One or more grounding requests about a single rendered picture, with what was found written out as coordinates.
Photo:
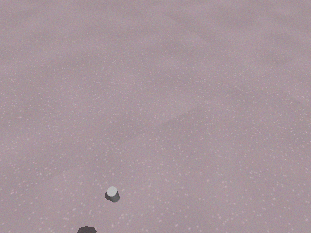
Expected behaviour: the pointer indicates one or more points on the can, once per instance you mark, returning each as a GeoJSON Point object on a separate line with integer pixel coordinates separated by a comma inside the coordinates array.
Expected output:
{"type": "Point", "coordinates": [113, 194]}

